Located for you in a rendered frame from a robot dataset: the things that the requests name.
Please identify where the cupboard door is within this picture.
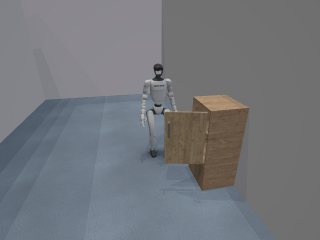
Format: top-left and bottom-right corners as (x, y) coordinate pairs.
(164, 111), (208, 164)

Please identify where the robot right forearm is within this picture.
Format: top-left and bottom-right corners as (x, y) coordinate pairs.
(140, 95), (147, 114)

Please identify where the humanoid robot head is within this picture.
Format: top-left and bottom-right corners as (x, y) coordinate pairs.
(152, 63), (164, 81)

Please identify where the robot left upper arm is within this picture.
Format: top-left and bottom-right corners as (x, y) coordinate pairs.
(165, 78), (173, 97)

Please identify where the right robot hand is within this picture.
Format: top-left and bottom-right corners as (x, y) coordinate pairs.
(140, 114), (147, 127)

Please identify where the right robot thigh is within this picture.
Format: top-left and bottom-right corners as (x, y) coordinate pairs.
(146, 109), (156, 138)

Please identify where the robot left forearm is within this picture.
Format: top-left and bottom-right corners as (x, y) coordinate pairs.
(169, 92), (177, 110)

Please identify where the robot right upper arm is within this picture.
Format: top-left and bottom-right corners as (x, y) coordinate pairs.
(143, 80), (151, 100)

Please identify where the handle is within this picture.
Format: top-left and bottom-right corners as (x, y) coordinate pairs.
(167, 121), (170, 138)

